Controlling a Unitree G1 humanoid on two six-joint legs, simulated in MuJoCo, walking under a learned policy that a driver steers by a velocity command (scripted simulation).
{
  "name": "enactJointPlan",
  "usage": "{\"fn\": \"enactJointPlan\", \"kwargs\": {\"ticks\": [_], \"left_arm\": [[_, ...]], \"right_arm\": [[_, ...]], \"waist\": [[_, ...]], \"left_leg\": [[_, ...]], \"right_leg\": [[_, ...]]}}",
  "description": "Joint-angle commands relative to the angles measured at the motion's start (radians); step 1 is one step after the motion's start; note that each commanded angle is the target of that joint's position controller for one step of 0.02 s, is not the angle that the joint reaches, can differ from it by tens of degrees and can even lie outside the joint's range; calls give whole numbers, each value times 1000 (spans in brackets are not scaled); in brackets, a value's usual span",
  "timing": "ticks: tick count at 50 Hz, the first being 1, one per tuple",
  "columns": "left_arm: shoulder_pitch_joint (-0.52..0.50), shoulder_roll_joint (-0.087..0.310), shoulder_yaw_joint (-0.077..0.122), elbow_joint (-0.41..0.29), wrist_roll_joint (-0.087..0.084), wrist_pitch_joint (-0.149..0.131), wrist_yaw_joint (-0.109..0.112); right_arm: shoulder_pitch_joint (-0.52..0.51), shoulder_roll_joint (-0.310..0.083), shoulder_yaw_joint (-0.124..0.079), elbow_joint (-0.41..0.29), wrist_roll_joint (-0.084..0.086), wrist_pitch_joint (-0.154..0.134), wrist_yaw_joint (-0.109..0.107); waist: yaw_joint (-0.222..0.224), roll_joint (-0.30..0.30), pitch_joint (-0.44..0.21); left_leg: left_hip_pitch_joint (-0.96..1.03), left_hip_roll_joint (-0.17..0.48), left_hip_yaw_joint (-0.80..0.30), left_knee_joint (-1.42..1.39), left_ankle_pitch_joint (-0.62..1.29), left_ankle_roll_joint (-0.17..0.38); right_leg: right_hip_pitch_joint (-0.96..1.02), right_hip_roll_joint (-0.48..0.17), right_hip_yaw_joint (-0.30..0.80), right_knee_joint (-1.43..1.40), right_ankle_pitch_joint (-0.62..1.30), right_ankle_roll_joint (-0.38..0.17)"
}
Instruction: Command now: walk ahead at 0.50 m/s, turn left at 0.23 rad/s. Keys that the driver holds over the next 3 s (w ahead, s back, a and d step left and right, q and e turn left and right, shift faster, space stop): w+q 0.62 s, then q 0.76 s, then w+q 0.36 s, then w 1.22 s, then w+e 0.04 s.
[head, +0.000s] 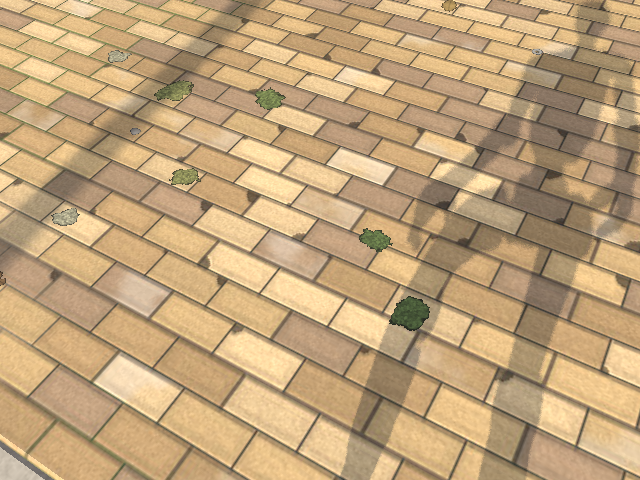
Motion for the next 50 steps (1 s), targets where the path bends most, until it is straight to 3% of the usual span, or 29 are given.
{"fn": "enactJointPlan", "kwargs": {"ticks": [1, 5, 10, 13, 14, 15, 16, 17, 18, 19, 20, 21, 23, 25, 29, 32, 35, 37, 38, 39, 40, 41, 42, 44, 45, 47, 50], "left_arm": [[-57, 140, 36, -51, 4, -30, 11], [-23, 162, 40, -18, -4, -27, 23], [42, 181, 50, 33, -20, 8, 31], [19, 218, 60, 25, -22, 36, 48], [6, 222, 60, 19, -21, 46, 56], [6, 213, 53, 6, -18, 45, 64], [99, 94, 12, -44, 11, 19, 48], [62, 96, 1, -47, 4, -24, 30], [-51, 164, 22, -78, -40, -50, 14], [-98, 157, 16, -98, -48, -63, 12], [-111, 152, 19, -93, -25, -66, 19], [-98, 161, 28, -90, -9, -56, 25], [-63, 142, 29, -90, 1, -31, 25], [-84, 117, 23, -100, 5, -16, 30], [-246, 74, 4, -141, 1, -21, 24], [-321, 97, 10, -165, -13, -31, 13], [-289, 142, 32, -165, -6, -41, 5], [-181, 160, 45, -141, 6, -49, 10], [-80, 217, 57, -140, 26, -50, 19], [-34, 257, 62, -134, 39, -30, 22], [-25, 223, 62, -129, 3, -11, 17], [-70, 152, 44, -154, 1, 2, 25], [-125, 122, 31, -157, 7, 17, 30], [-198, 114, 23, -151, 12, 35, 35], [-211, 122, 28, -143, 17, 34, 36], [-216, 138, 37, -128, 18, 32, 38], [-230, 161, 48, -115, 4, 42, 45]], "right_arm": [[5, -39, -10, -49, 0, 1, 2], [-119, -13, 2, -90, 0, -7, 22], [-225, -14, 6, -164, 1, -7, 52], [-146, -60, -19, -179, -1, -1, 63], [-22, -98, -43, -153, 1, 1, 58], [143, -164, -76, -117, 4, 6, 43], [220, -285, -106, -111, 6, 11, 27], [232, -239, -87, -128, 9, 5, 25], [213, -178, -68, -125, -2, 1, 24], [157, -152, -61, -131, -2, -2, 21], [90, -126, -53, -144, -1, -1, 19], [42, -99, -43, -162, -10, -2, 16], [7, -96, -43, -180, -15, -2, 11], [17, -120, -51, -175, -11, -5, -1], [72, -142, -60, -154, 1, 5, -20], [125, -148, -63, -132, 7, 16, -25], [133, -138, -65, -130, 5, 37, -37], [86, -104, -57, -158, 4, 44, -40], [88, -48, -38, -188, -11, 41, -40], [301, 17, -19, -181, -7, 36, -36], [342, -94, -33, -167, 6, 38, -33], [228, -152, -53, -170, 13, 53, -37], [144, -161, -59, -186, 8, 70, -43], [117, -132, -63, -204, 7, 103, -47], [126, -101, -57, -205, 8, 112, -48], [116, -64, -49, -217, 2, 116, -49], [70, -59, -44, -238, -5, 116, -38]], "waist": [[-24, -101, 18], [25, -88, 54], [54, -81, 80], [-12, -138, -8], [-84, -135, -80], [-165, -93, -169], [-116, 140, -292], [-130, 125, -421], [-161, 67, -310], [-132, 10, -193], [-88, -50, -111], [-48, -33, -73], [-8, -4, -57], [-4, -2, -38], [-67, 22, -12], [-95, 38, -4], [-67, 69, -35], [1, 67, -90], [35, -34, -221], [-42, -321, -372], [-34, -329, -412], [4, -226, -287], [5, -160, -204], [-37, -175, -94], [-45, -196, -71], [-46, -206, -78], [-37, -176, -128]], "left_leg": [[-53, 19, -60, -114, 173, -8], [-10, -11, -4, -319, 331, 10], [-80, -35, 43, -422, 206, 57], [85, -121, 135, -417, 44, 109], [254, -163, 153, -448, 53, 138], [542, -141, 67, -486, 101, 185], [967, 128, -421, -492, 28, 362], [1090, 240, -799, -664, -56, 445], [1024, 204, -656, -695, -60, 382], [874, 164, -521, -704, -8, 344], [717, 123, -424, -721, 82, 317], [598, 93, -360, -745, 175, 306], [473, 60, -312, -784, 257, 315], [395, 36, -249, -800, 310, 313], [335, -32, -183, -781, 198, 246], [372, -15, -240, -733, 158, 222], [471, -1, -323, -584, 258, 175], [458, -63, -318, -429, 283, 114], [356, -128, -253, -190, 101, 66], [78, -257, -150, 123, -553, -1], [-16, -174, -146, 277, -506, -23], [-65, -138, -123, 329, -418, -46], [-65, -111, -84, 312, -353, -59], [15, -66, -55, 242, -298, -68], [65, -67, -25, 193, -272, -68], [89, -61, 0, 104, -241, -71], [131, -34, 5, -28, -147, -63]], "right_leg": [[10, -273, 121, -185, 215, -149], [40, -267, 13, -207, 223, -114], [250, -325, -36, -117, 368, -88], [299, -323, -84, 96, 855, -49], [260, -300, -112, 269, 940, -26], [85, -263, -123, 513, 803, 12], [-379, -111, -111, 910, 115, 81], [-565, 8, 105, 1074, -414, 86], [-661, -59, 174, 1097, -351, 63], [-663, -103, 156, 1023, -263, 48], [-616, -137, 145, 925, -211, 53], [-540, -162, 145, 862, -174, 63], [-461, -166, 135, 797, -145, 93], [-445, -156, 113, 698, -80, 125], [-370, -99, 101, 373, 200, 145], [-324, -60, 117, 253, 259, 138], [-276, -37, 141, 183, 187, 102], [-110, -62, 126, 107, 274, 55], [127, -227, 252, 158, 501, -8], [446, -510, 587, 194, 727, -199], [435, -546, 736, 147, 485, -234], [336, -474, 590, 116, 361, -190], [218, -419, 460, 96, 323, -155], [3, -340, 302, 41, 303, -135], [-64, -311, 239, 7, 302, -135], [-66, -321, 182, -18, 371, -162], [-23, -361, 133, -25, 390, -182]]}}
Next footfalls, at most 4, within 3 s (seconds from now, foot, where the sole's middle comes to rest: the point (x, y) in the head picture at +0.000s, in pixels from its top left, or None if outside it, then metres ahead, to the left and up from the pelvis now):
0.30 left None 0.33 0.16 -0.78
0.76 right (339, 411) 0.65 0.04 -0.78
1.20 left None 0.49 0.25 -0.78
1.62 right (304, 399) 0.68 0.12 -0.78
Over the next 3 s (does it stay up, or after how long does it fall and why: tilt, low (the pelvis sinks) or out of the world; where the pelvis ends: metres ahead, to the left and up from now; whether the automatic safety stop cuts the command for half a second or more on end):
stays up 0.83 0.79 0.00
